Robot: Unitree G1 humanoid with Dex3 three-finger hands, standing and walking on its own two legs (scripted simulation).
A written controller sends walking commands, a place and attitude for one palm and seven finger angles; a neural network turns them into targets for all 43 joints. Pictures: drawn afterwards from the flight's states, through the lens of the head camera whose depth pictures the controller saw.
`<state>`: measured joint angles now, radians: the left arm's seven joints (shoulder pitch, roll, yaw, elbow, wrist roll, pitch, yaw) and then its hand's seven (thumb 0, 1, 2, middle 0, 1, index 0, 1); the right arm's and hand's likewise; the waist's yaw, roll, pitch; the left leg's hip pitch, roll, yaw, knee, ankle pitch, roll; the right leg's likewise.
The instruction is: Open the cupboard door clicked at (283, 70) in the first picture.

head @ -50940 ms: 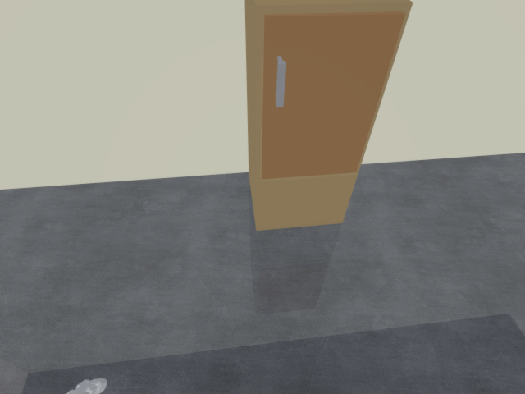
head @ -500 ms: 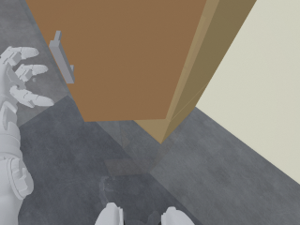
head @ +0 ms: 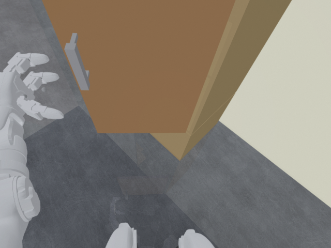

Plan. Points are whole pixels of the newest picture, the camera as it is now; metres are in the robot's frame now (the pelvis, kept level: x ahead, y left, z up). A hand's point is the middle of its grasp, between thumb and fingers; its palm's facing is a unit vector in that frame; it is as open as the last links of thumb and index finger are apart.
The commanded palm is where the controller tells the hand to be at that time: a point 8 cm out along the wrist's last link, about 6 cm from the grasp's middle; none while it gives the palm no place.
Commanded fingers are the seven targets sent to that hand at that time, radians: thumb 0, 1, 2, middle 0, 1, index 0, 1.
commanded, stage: move the hooked fingers beside the handle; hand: left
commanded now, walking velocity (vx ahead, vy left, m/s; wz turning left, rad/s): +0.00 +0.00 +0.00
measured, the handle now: (80, 63) +0.54 +0.21 +0.08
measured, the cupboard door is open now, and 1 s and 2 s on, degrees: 47 47 45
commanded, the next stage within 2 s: slide the fingers in behind the handle in 0.10 s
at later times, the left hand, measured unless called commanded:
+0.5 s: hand (51, 89) +0.46 +0.26 +0.08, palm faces +0.02 -1.00 +0.04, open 14.0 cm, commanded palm +0.44 +0.30 +0.09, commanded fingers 0.00 -0.50 0.30 -0.30 -1.20 -0.30 -1.20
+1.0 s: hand (68, 88) +0.46 +0.22 +0.09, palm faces +0.05 -1.00 +0.02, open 14.0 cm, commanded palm +0.44 +0.26 +0.09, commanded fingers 0.00 -0.50 0.30 -0.30 -1.20 -0.30 -1.20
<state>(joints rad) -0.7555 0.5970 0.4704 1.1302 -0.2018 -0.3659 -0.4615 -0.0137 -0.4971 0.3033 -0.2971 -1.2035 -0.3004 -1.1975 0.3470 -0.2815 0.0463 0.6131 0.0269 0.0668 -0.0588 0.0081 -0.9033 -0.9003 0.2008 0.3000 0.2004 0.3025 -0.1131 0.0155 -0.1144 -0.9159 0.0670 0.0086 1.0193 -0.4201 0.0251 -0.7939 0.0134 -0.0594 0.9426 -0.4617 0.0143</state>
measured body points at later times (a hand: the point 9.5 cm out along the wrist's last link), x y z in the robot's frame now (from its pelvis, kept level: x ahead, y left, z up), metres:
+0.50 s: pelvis +0.00 +0.00 +0.00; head +0.10 +0.03 +0.44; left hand +0.45 +0.31 +0.08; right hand +0.03 -0.27 -0.10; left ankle +0.03 +0.10 -0.67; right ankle -0.01 -0.14 -0.67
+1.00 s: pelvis +0.00 +0.00 +0.00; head +0.09 +0.02 +0.45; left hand +0.45 +0.27 +0.09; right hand +0.05 -0.27 -0.11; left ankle +0.03 +0.10 -0.67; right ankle -0.01 -0.14 -0.67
